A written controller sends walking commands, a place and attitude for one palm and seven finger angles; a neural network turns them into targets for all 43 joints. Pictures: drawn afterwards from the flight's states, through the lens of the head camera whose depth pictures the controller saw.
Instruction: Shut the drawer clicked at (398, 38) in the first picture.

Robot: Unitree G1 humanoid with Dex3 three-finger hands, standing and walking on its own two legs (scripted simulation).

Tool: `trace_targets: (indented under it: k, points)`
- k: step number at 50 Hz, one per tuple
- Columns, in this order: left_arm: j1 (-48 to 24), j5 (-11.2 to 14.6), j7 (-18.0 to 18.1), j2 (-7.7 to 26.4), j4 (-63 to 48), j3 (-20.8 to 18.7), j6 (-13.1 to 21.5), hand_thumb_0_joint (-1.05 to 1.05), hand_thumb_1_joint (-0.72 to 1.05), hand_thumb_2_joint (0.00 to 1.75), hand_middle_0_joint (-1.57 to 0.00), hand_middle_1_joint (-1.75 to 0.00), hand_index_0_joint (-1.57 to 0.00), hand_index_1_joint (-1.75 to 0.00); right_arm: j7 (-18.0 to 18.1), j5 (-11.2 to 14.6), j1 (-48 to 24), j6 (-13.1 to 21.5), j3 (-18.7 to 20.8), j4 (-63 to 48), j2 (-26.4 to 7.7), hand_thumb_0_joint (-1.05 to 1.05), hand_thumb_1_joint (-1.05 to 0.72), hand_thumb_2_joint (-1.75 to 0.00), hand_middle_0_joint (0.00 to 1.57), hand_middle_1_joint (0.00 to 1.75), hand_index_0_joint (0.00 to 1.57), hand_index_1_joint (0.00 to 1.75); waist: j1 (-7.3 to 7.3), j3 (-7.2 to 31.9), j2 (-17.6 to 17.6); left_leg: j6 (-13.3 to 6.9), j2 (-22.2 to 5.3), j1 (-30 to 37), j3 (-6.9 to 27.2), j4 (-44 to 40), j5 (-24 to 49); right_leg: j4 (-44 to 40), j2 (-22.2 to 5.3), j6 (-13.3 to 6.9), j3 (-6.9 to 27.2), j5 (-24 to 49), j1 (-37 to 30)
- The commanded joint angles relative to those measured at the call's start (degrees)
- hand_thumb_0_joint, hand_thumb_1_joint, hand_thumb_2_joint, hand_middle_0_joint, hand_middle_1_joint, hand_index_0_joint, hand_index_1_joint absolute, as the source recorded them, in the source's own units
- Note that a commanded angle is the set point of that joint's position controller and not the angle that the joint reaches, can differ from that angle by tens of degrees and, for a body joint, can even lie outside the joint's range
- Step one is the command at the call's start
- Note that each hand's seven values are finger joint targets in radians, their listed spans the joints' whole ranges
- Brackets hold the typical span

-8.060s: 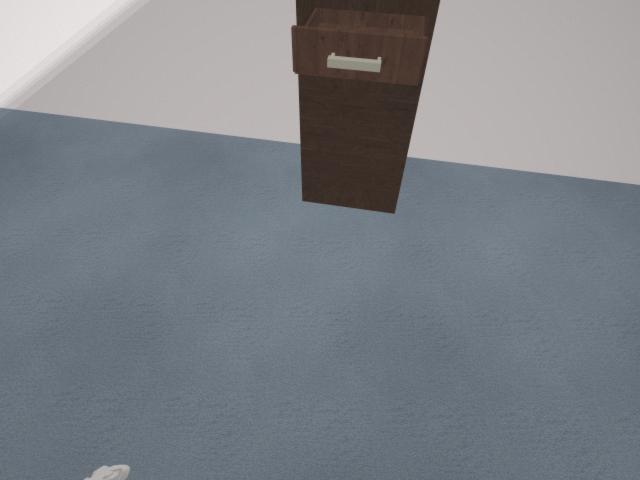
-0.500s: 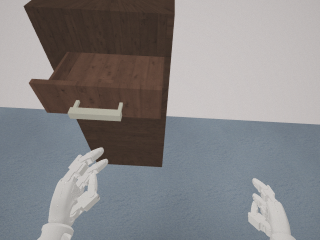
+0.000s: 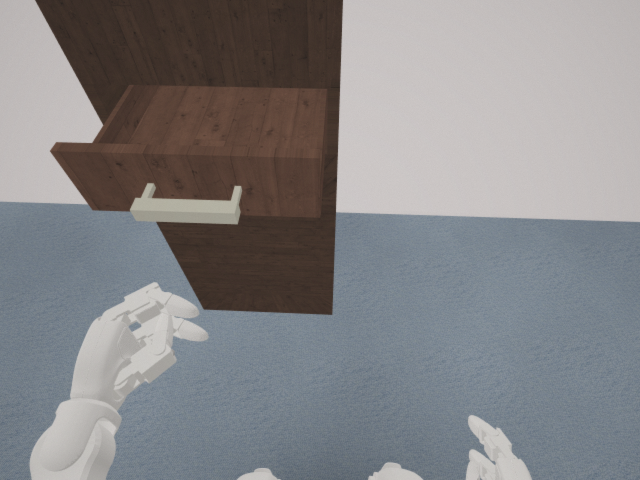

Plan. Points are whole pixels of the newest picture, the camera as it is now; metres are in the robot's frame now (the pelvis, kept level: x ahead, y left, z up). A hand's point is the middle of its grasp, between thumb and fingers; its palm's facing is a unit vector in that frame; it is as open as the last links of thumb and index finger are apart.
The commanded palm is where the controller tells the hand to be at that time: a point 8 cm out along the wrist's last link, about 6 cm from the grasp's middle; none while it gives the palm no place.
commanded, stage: raise the hand and make a fist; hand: left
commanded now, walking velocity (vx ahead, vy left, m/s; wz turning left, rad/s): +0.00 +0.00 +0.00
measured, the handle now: (190, 200) +0.49 +0.21 +0.04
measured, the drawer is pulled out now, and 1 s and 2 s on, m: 0.17 0.17 0.17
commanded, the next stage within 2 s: bring the fist close to the handle in 1.08 s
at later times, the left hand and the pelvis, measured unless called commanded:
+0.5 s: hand (160, 307) +0.28 +0.17 +0.12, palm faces -0.04 -1.00 -0.06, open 3.1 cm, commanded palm +0.25 +0.23 +0.13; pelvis +0.02 +0.02 +0.02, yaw +0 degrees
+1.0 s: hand (160, 278) +0.30 +0.17 +0.14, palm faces -0.01 -1.00 -0.06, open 3.3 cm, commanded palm +0.27 +0.23 +0.14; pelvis +0.02 +0.01 +0.04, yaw -1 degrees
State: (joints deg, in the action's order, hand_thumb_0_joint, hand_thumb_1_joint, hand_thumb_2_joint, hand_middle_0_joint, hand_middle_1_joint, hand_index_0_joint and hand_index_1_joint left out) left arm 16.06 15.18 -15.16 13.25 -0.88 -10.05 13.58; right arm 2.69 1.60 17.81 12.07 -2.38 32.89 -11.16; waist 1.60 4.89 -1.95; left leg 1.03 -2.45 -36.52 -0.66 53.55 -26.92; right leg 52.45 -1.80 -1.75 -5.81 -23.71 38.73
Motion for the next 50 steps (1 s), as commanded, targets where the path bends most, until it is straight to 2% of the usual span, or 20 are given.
trace_targets:
  k: [1, 2, 4, 7, 10, 12, 15, 17, 21, 22, 24, 27, 30, 32, 34, 38, 41, 42, 47, 50]
  points:
    - [0.3, 0.4, 2.6, 6.3, -11.7, -3.6, 6.1, 0.00, 0.90, 0.90, -1.04, -1.21, -1.04, -1.21, 0.3, 0.4, -6.8, 4.8, 4.5, -11.0, -9.0, 0.00, -0.90, -0.90, 0.20, 0.30, 0.20, 0.30, -2.20, 7.9, 5.3, -2.1, 2.7, 0.9, 0.4, -9.7, 10.4, -12.2, 0.3, 1.9, 4.9, 3.3, -12.6]
    - [-1.9, 0.4, 2.5, 7.0, -11.0, -3.3, 6.5, 0.00, 0.90, 0.90, -1.06, -1.23, -1.06, -1.23, 0.4, 0.3, -6.9, 4.8, 4.3, -11.0, -9.6, 0.00, -0.90, -0.90, 0.20, 0.30, 0.20, 0.30, -1.65, 6.2, 6.7, -2.2, 2.7, 0.5, 0.6, -9.8, 9.1, -13.0, 0.4, 1.9, 5.6, 0.4, -12.3]
    - [-4.0, -0.2, 2.3, 7.0, -12.8, -2.6, 7.7, 0.00, 0.90, 0.90, -1.10, -1.27, -1.10, -1.27, 0.5, 0.6, -5.9, 5.5, 4.5, -10.8, -9.8, 0.00, -0.90, -0.90, 0.20, 0.30, 0.20, 0.30, -1.58, 7.6, 1.9, -2.2, 2.8, 3.3, 0.0, -10.8, 8.6, -13.6, 0.4, 1.6, 5.6, -0.3, -12.2]
    - [-6.8, -0.5, 2.9, 6.3, -14.6, -0.7, 8.0, 0.00, 0.90, 0.90, -1.16, -1.34, -1.16, -1.34, 0.6, 0.6, -5.4, 6.3, 4.2, -10.6, -10.3, 0.00, -0.90, -0.90, 0.20, 0.30, 0.20, 0.30, -1.15, 8.6, 1.7, -2.4, 2.7, 6.3, 0.6, -11.9, 10.9, -12.5, 1.1, 1.2, 3.6, 4.3, -13.0]
    - [-7.4, -1.5, 4.0, 4.6, -16.7, 1.2, 7.7, 0.00, 0.90, 0.90, -1.22, -1.40, -1.22, -1.40, 0.4, 0.6, -4.7, 7.0, 4.1, -10.1, -10.1, 0.00, -0.90, -0.90, 0.20, 0.30, 0.20, 0.30, -1.34, 10.4, -1.9, -2.1, 2.5, 10.0, 1.0, -13.2, 14.2, -11.7, 1.2, 0.9, 2.1, 9.4, -13.9]
    - [-8.5, -2.2, 4.9, 5.3, -15.1, 1.3, 6.3, 0.00, 0.90, 0.90, -1.26, -1.45, -1.26, -1.45, 0.4, 0.5, -4.6, 6.6, 4.0, -9.9, -10.4, 0.00, -0.90, -0.90, 0.20, 0.30, 0.20, 0.30, -1.08, 8.6, 1.2, -2.2, 2.3, 10.1, 1.5, -13.8, 15.3, -11.9, 1.6, 0.9, 1.7, 11.0, -14.3]
    - [-8.4, -2.7, 5.4, 4.4, -16.4, 1.6, 4.3, 0.00, 0.90, 0.90, -1.32, -1.51, -1.32, -1.51, 0.1, 0.5, -5.1, 6.2, 3.9, -10.3, -10.0, 0.00, -0.90, -0.90, 0.20, 0.30, 0.20, 0.30, -1.98, 10.1, -1.6, -1.9, 2.3, 12.9, 1.1, -14.9, 18.8, -12.2, 1.5, 0.8, 1.4, 15.3, -16.4]
    - [-9.0, -3.1, 5.5, 5.0, -15.0, 1.3, 2.2, 0.00, 0.90, 0.90, -1.36, -1.56, -1.36, -1.56, -0.1, 0.3, -5.0, 5.4, 3.4, -10.5, -10.0, 0.00, -0.90, -0.90, 0.20, 0.30, 0.20, 0.30, -2.08, 9.0, 1.3, -1.9, 2.3, 12.8, 1.4, -15.5, 20.1, -12.6, 1.8, 0.8, 1.2, 16.9, -17.7]
    - [-12.0, -2.7, 5.3, 3.7, -16.6, 1.7, -0.6, 0.00, 0.90, 0.90, -1.40, -1.60, -1.40, -1.60, -0.2, 0.6, -6.3, 4.3, 2.8, -10.9, -9.2, 0.00, -0.90, -0.90, 0.20, 0.30, 0.20, 0.30, -2.23, 8.5, -0.4, -1.6, 2.3, 15.2, 1.0, -16.7, 21.8, -14.0, 1.8, 0.8, 1.1, 19.5, -19.0]
    - [-13.4, -2.9, 5.3, 5.0, -16.1, 0.9, -1.3, 0.00, 0.90, 0.90, -1.40, -1.60, -1.40, -1.60, -0.1, 0.4, -6.3, 4.0, 2.7, -10.6, -9.4, 0.00, -0.90, -0.90, 0.20, 0.30, 0.20, 0.30, -1.96, 7.9, 1.7, -1.8, 2.2, 15.4, 1.2, -16.8, 22.6, -14.2, 2.0, 0.8, 1.2, 20.3, -19.7]
    - [-14.7, -2.7, 4.9, 4.6, -16.6, 0.8, -2.4, 0.00, 0.90, 0.90, -1.40, -1.60, -1.40, -1.60, -0.1, 0.5, -6.6, 3.6, 2.5, -10.5, -9.1, 0.00, -0.90, -0.90, 0.20, 0.30, 0.20, 0.30, -2.14, 8.8, 0.1, -1.6, 2.2, 16.9, 0.9, -17.3, 23.2, -14.9, 1.9, 0.8, 1.3, 21.4, -20.4]
    - [-19.0, -2.6, 4.3, 4.3, -14.8, 1.5, -3.8, 0.00, 0.90, 0.90, -1.40, -1.60, -1.40, -1.60, 0.3, 0.6, -7.2, 3.2, 2.0, -9.7, -9.2, 0.00, -0.90, -0.90, 0.20, 0.30, 0.20, 0.30, -1.40, 6.8, 2.9, -1.9, 2.2, 17.3, 1.4, -18.1, 22.5, -16.2, 2.1, 0.9, 1.2, 20.7, -20.5]
    - [-21.3, -2.6, 3.9, 4.3, -15.6, 1.2, -4.8, 0.00, 0.90, 0.90, -1.40, -1.60, -1.40, -1.60, 0.5, 0.6, -7.8, 3.3, 1.8, -9.6, -8.8, 0.00, -0.90, -0.90, 0.20, 0.30, 0.20, 0.30, -2.34, 9.8, -0.3, -1.6, 2.4, 19.7, 1.2, -19.2, 23.3, -16.9, 1.7, 0.7, 1.3, 21.4, -22.4]
    - [-23.3, -2.5, 4.0, 5.8, -14.6, 0.0, -5.5, 0.00, 0.90, 0.90, -1.40, -1.60, -1.40, -1.60, 0.6, 0.7, -8.1, 3.2, 1.7, -9.0, -9.0, 0.00, -0.90, -0.90, 0.20, 0.30, 0.20, 0.30, -2.19, 9.4, 1.8, -1.8, 2.3, 20.0, 1.2, -19.6, 23.9, -17.5, 1.8, 0.7, 1.3, 22.0, -23.5]
    - [-25.5, -2.5, 3.8, 4.6, -14.5, 1.1, -6.2, 0.00, 0.90, 0.90, -1.40, -1.60, -1.40, -1.60, 0.7, 0.8, -8.5, 3.2, 1.6, -8.8, -8.7, 0.00, -0.90, -0.90, 0.20, 0.30, 0.20, 0.30, -2.21, 9.5, 0.8, -1.7, 2.4, 20.9, 1.1, -20.3, 24.3, -18.1, 1.6, 0.8, 1.4, 22.7, -23.8]
    - [-20.2, -2.4, 3.8, 2.9, -10.8, 1.4, -7.7, 0.00, 0.90, 0.90, -1.40, -1.60, -1.40, -1.60, 0.3, 0.8, -8.6, 2.8, 1.7, -8.8, -8.8, 0.00, -0.90, -0.90, 0.20, 0.30, 0.20, 0.30, -3.27, 7.8, 3.2, -1.7, 2.5, 20.1, 0.6, -21.2, 25.2, -18.7, 1.5, 0.8, 1.2, 24.3, -25.0]
    - [-20.0, -2.8, 4.4, 5.0, -13.1, -1.1, -7.4, 0.00, 0.90, 0.90, -1.40, -1.60, -1.40, -1.60, 0.3, 0.6, -8.9, 2.4, 2.0, -9.3, -8.8, 0.00, -0.90, -0.90, 0.20, 0.30, 0.20, 0.30, -3.99, 9.1, 1.6, -1.6, 2.7, 20.5, -0.1, -21.6, 25.8, -18.7, 1.3, 0.7, 1.6, 25.3, -26.5]
    - [-20.1, -3.0, 4.7, 6.6, -12.8, -2.1, -7.2, 0.00, 0.90, 0.90, -1.40, -1.60, -1.40, -1.60, 0.2, 0.5, -8.9, 2.3, 2.1, -9.2, -9.0, 0.00, -0.90, -0.90, 0.20, 0.30, 0.20, 0.30, -3.94, 8.1, 3.3, -1.7, 2.6, 19.9, 0.1, -21.5, 25.7, -18.8, 1.5, 0.7, 1.7, 24.9, -26.8]
    - [-23.6, -2.7, 5.2, 6.6, -13.8, -2.1, -4.9, 0.00, 0.90, 0.90, -1.40, -1.60, -1.40, -1.60, 0.5, 0.4, -8.8, 2.4, 2.1, -8.7, -9.0, 0.00, -0.90, -0.90, 0.20, 0.30, 0.20, 0.30, -2.97, 7.2, 2.5, -2.0, 2.8, 20.2, -0.4, -21.9, 23.3, -20.1, 1.6, 0.9, 2.5, 23.2, -26.3]
    - [-23.7, -2.3, 4.3, 6.0, -13.2, -2.0, -4.0, 0.00, 0.90, 0.90, -1.40, -1.60, -1.40, -1.60, 0.7, 0.6, -8.7, 2.9, 2.3, -8.4, -8.8, 0.00, -0.90, -0.90, 0.20, 0.30, 0.20, 0.30, -2.80, 8.2, -0.2, -2.0, 3.1, 21.2, -0.9, -21.8, 22.7, -20.6, 1.5, 0.9, 2.8, 23.1, -26.3]
